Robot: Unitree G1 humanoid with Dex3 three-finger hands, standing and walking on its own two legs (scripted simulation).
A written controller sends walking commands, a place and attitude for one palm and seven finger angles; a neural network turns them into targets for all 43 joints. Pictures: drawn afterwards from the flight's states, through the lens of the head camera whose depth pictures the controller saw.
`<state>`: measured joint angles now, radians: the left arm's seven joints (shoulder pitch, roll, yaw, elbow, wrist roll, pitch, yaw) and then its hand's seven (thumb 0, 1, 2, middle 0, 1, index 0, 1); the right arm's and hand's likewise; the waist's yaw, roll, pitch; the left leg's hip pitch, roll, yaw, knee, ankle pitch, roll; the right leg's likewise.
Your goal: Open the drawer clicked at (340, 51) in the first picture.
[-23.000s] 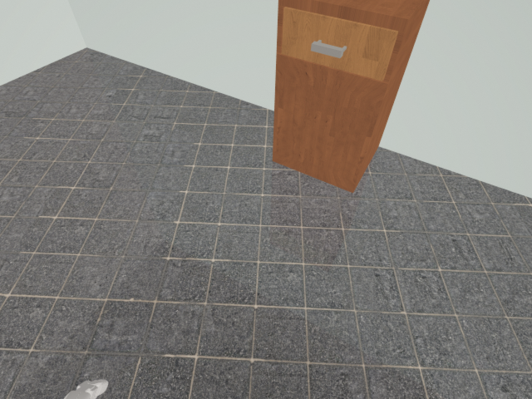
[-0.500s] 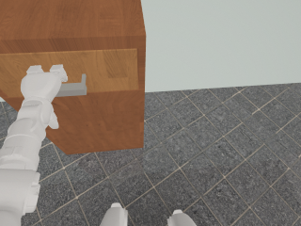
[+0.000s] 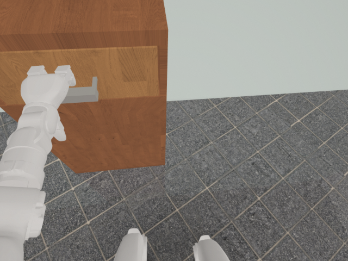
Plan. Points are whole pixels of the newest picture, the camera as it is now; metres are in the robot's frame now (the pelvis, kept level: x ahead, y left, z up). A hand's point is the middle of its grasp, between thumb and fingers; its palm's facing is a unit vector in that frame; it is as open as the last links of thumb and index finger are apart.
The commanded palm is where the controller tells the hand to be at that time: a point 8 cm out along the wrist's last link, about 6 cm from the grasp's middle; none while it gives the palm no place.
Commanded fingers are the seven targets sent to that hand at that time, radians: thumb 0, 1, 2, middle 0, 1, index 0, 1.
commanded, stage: lift the fingers back up to retry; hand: left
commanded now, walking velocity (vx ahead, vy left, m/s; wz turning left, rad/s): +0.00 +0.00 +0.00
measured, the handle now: (73, 88) +0.53 +0.25 +0.02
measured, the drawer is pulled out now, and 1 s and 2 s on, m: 0.00 0.00 0.00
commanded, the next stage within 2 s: re-aim the fingers above the handle in 0.82 s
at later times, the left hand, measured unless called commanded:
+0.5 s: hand (52, 98) +0.47 +0.27 +0.06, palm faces -0.02 -0.03 -1.00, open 13.8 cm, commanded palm +0.46 +0.26 +0.12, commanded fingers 0.00 -0.50 0.30 -0.30 -1.20 -0.30 -1.20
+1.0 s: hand (47, 95) +0.46 +0.27 +0.08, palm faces -0.06 -0.03 -1.00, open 13.8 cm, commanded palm +0.45 +0.27 +0.14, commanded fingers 0.00 -0.50 0.30 -0.30 -1.20 -0.30 -1.20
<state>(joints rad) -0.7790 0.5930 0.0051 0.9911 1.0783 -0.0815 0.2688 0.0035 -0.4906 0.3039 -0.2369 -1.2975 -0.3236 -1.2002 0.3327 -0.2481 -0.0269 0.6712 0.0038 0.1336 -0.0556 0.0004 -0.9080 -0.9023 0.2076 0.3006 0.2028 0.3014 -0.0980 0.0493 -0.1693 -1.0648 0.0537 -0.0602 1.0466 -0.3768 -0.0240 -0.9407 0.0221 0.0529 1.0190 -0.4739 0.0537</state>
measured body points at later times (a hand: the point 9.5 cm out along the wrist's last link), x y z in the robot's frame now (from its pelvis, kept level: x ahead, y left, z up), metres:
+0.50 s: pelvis +0.02 +0.00 +0.03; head +0.11 +0.01 +0.47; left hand +0.47 +0.27 +0.11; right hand +0.05 -0.27 -0.10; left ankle +0.06 +0.13 -0.66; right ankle +0.00 -0.16 -0.66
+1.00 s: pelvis +0.04 -0.01 +0.04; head +0.11 -0.02 +0.48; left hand +0.46 +0.27 +0.14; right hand +0.11 -0.29 -0.09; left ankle +0.06 +0.13 -0.66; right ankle +0.00 -0.16 -0.66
